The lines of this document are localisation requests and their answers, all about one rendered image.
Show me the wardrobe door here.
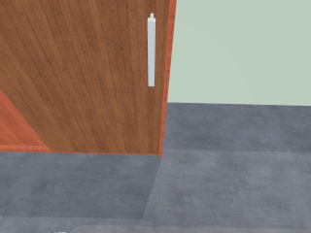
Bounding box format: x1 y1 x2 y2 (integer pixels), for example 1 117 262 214
0 0 170 154
0 89 45 146

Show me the handle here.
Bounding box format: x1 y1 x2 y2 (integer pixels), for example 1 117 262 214
147 13 156 86

